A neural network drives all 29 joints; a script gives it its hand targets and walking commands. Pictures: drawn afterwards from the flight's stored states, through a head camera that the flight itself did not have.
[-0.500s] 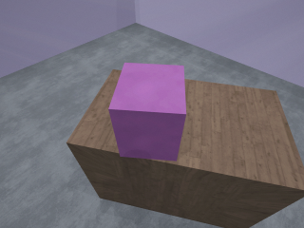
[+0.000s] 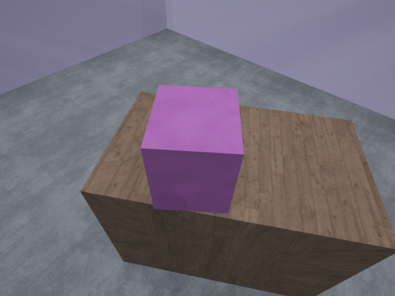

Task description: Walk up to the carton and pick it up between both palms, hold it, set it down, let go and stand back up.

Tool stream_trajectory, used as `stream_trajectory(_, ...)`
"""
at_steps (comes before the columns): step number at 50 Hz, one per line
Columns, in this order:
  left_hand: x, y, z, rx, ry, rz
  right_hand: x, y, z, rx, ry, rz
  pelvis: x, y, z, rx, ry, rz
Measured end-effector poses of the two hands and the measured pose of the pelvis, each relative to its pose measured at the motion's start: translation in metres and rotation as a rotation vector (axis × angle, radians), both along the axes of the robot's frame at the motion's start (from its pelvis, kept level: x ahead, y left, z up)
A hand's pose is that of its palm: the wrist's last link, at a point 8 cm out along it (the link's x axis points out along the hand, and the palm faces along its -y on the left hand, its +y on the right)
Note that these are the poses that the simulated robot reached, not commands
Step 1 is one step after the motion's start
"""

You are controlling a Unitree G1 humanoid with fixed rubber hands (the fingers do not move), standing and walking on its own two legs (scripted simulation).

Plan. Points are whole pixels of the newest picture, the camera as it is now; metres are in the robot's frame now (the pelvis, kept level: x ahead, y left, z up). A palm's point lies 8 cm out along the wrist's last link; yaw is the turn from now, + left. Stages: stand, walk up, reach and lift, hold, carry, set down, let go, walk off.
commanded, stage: walk up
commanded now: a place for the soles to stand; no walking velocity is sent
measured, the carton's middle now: (194, 150) +0.50 +0.01 -0.01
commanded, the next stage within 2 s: reach and lift in 0.36 s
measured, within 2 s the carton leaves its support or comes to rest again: neither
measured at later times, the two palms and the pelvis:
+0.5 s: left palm out of the picture +0.10 +0.27 -0.15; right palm out of the picture +0.09 -0.27 -0.15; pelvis -0.02 -0.01 -0.02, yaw -1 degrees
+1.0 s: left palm out of the picture +0.15 +0.25 -0.09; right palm out of the picture +0.14 -0.23 -0.11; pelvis -0.02 -0.03 -0.01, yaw +0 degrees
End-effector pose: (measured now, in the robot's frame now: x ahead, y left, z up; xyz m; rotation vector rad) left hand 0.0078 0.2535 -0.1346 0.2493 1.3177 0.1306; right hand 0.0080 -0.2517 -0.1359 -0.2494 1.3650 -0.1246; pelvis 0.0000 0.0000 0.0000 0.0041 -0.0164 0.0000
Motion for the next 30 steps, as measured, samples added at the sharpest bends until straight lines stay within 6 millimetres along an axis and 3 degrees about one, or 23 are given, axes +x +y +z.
stream_trajectory(20,0.015,-0.001,-0.004,-0.005,0.031,-0.013,0.002,-0.001,-0.002,-0.006,-0.002,-0.032,0.002,0.001,-0.002,-0.001,0.012,-0.021)
stream_trajectory(22,0.036,0.006,-0.011,0.017,0.083,-0.002,0.025,-0.006,-0.009,0.000,-0.036,-0.023,-0.009,-0.001,-0.011,-0.005,0.021,-0.009)
stream_trajectory(25,0.095,0.013,-0.013,0.041,0.035,-0.002,0.082,-0.014,-0.010,0.000,-0.160,0.031,-0.023,-0.006,-0.025,0.004,0.024,-0.011)
stream_trajectory(28,0.155,0.006,0.005,0.051,-0.099,-0.035,0.133,-0.018,0.002,0.005,-0.296,0.057,-0.029,-0.009,-0.031,-0.009,0.025,-0.017)
stream_trajectory(30,0.178,-0.004,0.022,0.044,-0.165,-0.053,0.150,-0.021,0.011,0.016,-0.353,0.042,-0.027,-0.012,-0.029,-0.021,0.009,-0.017)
